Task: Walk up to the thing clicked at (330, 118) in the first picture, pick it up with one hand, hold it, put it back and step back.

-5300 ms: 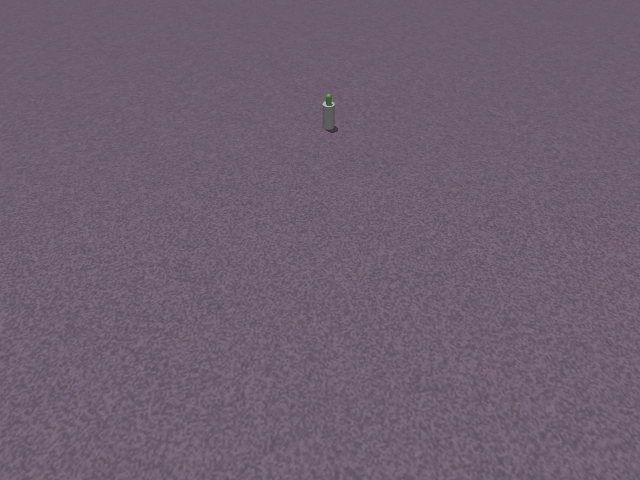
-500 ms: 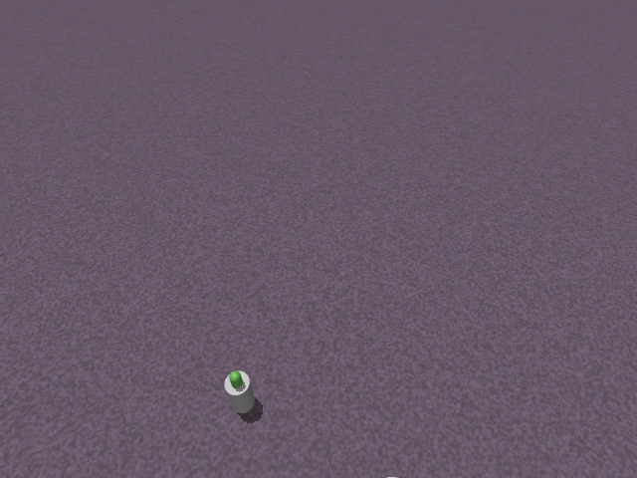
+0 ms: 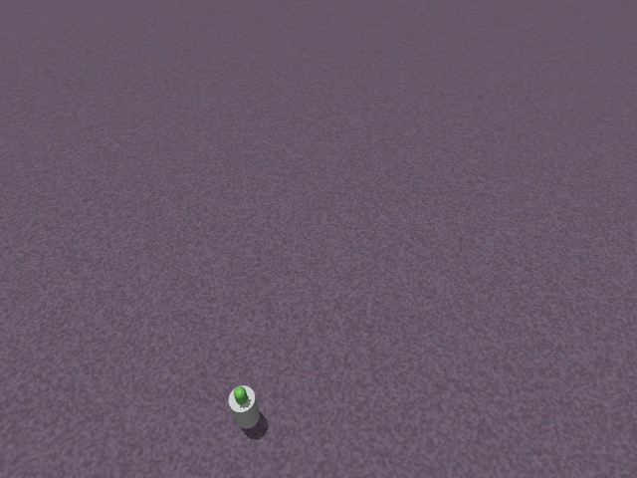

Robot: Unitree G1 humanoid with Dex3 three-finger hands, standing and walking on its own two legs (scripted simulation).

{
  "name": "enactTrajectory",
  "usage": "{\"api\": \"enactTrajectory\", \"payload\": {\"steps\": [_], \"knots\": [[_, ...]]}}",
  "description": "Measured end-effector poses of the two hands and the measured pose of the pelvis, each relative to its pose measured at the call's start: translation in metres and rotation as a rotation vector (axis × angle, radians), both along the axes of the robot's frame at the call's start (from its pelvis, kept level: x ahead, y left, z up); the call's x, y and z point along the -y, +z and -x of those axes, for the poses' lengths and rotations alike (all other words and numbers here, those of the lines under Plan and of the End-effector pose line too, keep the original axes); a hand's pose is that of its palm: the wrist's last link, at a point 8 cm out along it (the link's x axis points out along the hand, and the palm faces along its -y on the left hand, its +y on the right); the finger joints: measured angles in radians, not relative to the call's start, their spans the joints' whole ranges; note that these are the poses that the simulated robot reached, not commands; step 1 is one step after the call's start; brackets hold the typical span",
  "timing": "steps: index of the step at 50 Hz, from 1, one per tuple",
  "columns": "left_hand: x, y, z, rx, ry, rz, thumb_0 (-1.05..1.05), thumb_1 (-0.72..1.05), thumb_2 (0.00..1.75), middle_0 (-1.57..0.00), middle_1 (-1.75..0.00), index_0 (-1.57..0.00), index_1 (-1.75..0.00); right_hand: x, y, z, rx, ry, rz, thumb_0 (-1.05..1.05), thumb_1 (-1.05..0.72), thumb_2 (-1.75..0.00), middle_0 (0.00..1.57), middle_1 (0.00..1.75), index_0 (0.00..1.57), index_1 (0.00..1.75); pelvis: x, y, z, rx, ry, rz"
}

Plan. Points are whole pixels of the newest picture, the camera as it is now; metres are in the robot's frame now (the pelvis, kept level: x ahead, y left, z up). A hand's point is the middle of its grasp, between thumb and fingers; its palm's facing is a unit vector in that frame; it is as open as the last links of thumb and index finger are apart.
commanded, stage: walk up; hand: left
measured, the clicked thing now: (243, 404) +0.45 +0.20 -0.65
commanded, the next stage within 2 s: stand in 1.10 s
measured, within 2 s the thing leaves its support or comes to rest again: neither
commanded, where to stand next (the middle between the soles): +0.10 -0.01 m, yaw +0 degrees
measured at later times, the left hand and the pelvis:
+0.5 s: hand out of the picture +0.08 +0.25 -0.12, palm faces +0.01 -0.94 -0.35, open 7.4 cm; pelvis +0.01 -0.01 +0.03, yaw +1 degrees
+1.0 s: hand out of the picture +0.10 +0.24 -0.13, palm faces -0.01 -0.94 -0.33, open 7.4 cm; pelvis +0.02 -0.01 +0.03, yaw +1 degrees
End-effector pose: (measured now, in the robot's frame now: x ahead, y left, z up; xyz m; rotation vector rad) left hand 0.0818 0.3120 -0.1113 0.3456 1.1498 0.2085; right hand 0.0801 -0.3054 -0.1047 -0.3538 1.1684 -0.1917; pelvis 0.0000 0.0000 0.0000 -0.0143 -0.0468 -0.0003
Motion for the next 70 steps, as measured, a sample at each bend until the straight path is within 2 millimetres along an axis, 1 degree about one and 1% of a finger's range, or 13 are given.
{"api": "enactTrajectory", "payload": {"steps": [5,11,15,18,21,24,36,40,44,50,60,70], "knots": [[0.005,0.000,0.009,-0.056,0.014,0.024,0.01,0.90,0.90,-0.20,-0.30,-0.20,-0.30,-0.008,0.007,-0.021,0.006,0.017,-0.017,0.00,-0.90,-0.90,0.21,0.30,0.21,0.30,0.000,0.009,-0.006,-0.008,0.002,0.002],[0.010,0.006,0.017,-0.089,0.044,0.030,0.01,0.90,0.90,-0.20,-0.30,-0.20,-0.30,-0.012,0.012,-0.044,0.021,0.038,-0.038,0.00,-0.90,-0.90,0.21,0.30,0.21,0.30,0.003,0.017,-0.011,-0.006,0.007,0.000],[0.012,0.013,0.017,-0.091,0.059,0.025,0.01,0.90,0.90,-0.20,-0.30,-0.20,-0.30,-0.012,0.014,-0.054,0.035,0.041,-0.050,0.00,-0.90,-0.90,0.21,0.30,0.21,0.30,0.005,0.021,-0.012,-0.001,0.010,-0.005],[0.014,0.018,0.016,-0.087,0.063,0.021,0.01,0.90,0.90,-0.20,-0.30,-0.20,-0.30,-0.011,0.016,-0.059,0.041,0.038,-0.057,0.00,-0.90,-0.90,0.21,0.30,0.21,0.30,0.007,0.024,-0.012,0.001,0.011,-0.007],[0.016,0.021,0.013,-0.083,0.061,0.020,0.01,0.90,0.90,-0.20,-0.30,-0.20,-0.30,-0.009,0.016,-0.058,0.038,0.033,-0.063,0.00,-0.90,-0.90,0.21,0.30,0.21,0.30,0.008,0.027,-0.012,0.001,0.011,-0.008],[0.018,0.024,0.009,-0.077,0.057,0.022,0.01,0.90,0.90,-0.20,-0.30,-0.20,-0.30,-0.007,0.016,-0.053,0.025,0.025,-0.064,0.00,-0.90,-0.90,0.20,0.30,0.21,0.30,0.009,0.028,-0.012,-0.001,0.011,-0.008],[0.024,0.024,-0.005,-0.070,0.037,0.035,0.01,0.90,0.90,-0.20,-0.30,-0.20,-0.30,0.001,0.013,-0.013,-0.066,-0.033,-0.053,0.00,-0.90,-0.90,0.20,0.30,0.21,0.30,0.010,0.031,-0.016,-0.007,0.008,-0.010],[0.025,0.023,-0.008,-0.076,0.033,0.037,0.01,0.90,0.90,-0.20,-0.30,-0.20,-0.30,0.002,0.012,-0.004,-0.087,-0.048,-0.052,0.00,-0.90,-0.90,0.20,0.30,0.21,0.30,0.011,0.031,-0.018,-0.011,0.007,-0.011],[0.026,0.023,-0.011,-0.079,0.032,0.038,0.01,0.90,0.90,-0.20,-0.30,-0.20,-0.30,0.003,0.011,0.000,-0.101,-0.056,-0.052,0.00,-0.90,-0.90,0.20,0.30,0.21,0.30,0.011,0.031,-0.020,-0.014,0.009,-0.010],[0.028,0.023,-0.016,-0.076,0.034,0.039,0.01,0.90,0.90,-0.20,-0.30,-0.20,-0.30,0.002,0.010,-0.004,-0.101,-0.055,-0.054,0.00,-0.90,-0.90,0.20,0.30,0.21,0.30,0.012,0.031,-0.023,-0.015,0.011,-0.010],[0.029,0.024,-0.023,-0.063,0.033,0.037,0.01,0.90,0.90,-0.20,-0.30,-0.20,-0.30,0.001,0.014,-0.025,-0.058,-0.030,-0.051,0.00,-0.90,-0.90,0.20,0.30,0.21,0.30,0.014,0.032,-0.028,-0.016,0.014,-0.012],[0.029,0.025,-0.023,-0.077,0.040,0.033,0.01,0.90,0.90,-0.20,-0.30,-0.20,-0.30,0.005,0.016,-0.039,-0.042,-0.018,-0.043,0.00,-0.90,-0.90,0.20,0.30,0.21,0.30,0.016,0.032,-0.037,-0.023,0.014,-0.014]]}}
